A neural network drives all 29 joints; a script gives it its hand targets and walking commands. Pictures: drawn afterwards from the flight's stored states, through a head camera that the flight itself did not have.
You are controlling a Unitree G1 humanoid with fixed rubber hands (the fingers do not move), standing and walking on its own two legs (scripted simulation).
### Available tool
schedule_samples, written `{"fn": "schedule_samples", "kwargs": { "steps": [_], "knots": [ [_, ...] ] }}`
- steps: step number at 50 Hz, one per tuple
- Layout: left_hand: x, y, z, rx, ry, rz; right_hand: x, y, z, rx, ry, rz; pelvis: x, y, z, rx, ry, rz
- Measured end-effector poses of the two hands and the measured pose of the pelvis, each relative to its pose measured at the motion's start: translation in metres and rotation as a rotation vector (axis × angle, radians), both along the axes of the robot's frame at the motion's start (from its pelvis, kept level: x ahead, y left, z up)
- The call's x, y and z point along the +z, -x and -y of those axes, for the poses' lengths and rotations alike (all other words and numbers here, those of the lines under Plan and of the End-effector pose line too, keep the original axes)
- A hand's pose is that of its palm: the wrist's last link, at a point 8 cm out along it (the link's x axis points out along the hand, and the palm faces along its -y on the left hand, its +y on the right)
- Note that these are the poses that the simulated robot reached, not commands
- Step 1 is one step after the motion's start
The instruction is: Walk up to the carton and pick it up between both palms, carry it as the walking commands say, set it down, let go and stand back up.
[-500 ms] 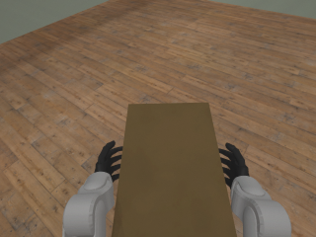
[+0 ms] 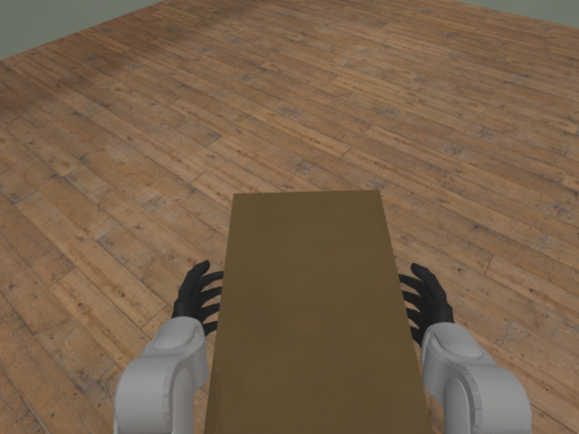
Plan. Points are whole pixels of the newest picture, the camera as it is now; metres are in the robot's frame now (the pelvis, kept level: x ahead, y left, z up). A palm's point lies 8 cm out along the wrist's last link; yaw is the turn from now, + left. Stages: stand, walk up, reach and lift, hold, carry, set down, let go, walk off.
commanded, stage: carry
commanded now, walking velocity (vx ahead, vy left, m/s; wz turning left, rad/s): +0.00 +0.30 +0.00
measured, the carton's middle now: (309, 329) +0.27 +0.01 +0.00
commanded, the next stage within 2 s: none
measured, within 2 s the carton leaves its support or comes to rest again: neither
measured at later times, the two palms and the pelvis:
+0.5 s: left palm (46, 352) +0.19 +0.30 +0.09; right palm (309, 359) +0.19 +0.01 +0.10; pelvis -0.05 +0.14 +0.01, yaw +0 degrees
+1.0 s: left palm (37, 402) +0.14 +0.28 +0.09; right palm (325, 426) +0.14 +0.00 +0.09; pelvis -0.10 +0.14 +0.00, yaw +0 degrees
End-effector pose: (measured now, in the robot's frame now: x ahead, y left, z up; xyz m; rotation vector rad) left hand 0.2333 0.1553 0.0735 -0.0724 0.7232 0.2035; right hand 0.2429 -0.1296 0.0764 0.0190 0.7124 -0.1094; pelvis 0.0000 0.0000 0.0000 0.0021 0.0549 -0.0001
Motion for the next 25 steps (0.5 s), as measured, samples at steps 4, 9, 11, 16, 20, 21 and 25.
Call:
{"fn": "schedule_samples", "kwargs": {
  "steps": [4,9,11,16,20,21,25],
  "knots": [
    [0.01,0.003,-0.017,-0.011,-0.037,0.045,-0.001,0.007,-0.017,-0.011,-0.034,0.044,-0.005,0.006,-0.022,-0.004,-0.023,-0.003],
    [0.018,0.009,-0.038,-0.044,-0.05,0.033,0.005,0.02,-0.038,-0.04,-0.043,0.033,0.004,0.015,-0.05,0.001,-0.012,0.011],
    [0.019,0.012,-0.049,-0.049,-0.037,0.027,0.011,0.024,-0.048,-0.044,-0.029,0.028,0.009,0.019,-0.062,0.002,-0.018,0.009],
    [0.017,0.017,-0.084,-0.065,-0.018,0.073,0.02,0.029,-0.084,-0.061,-0.011,0.075,0.002,0.029,-0.099,0.016,-0.011,0.014],
    [0.013,0.03,-0.118,-0.034,-0.001,0.052,0.017,0.037,-0.118,-0.03,0.006,0.05,0.004,0.037,-0.124,0.007,0.002,0.019],
    [0.013,0.034,-0.125,-0.025,0.004,0.04,0.017,0.04,-0.125,-0.021,0.01,0.038,0.005,0.039,-0.129,0.004,0.009,0.018],
    [0.015,0.046,-0.143,-0.008,0.014,0.023,0.019,0.048,-0.143,-0.004,0.019,0.022,0.01,0.046,-0.143,0.0,0.023,0.013]
  ]
}}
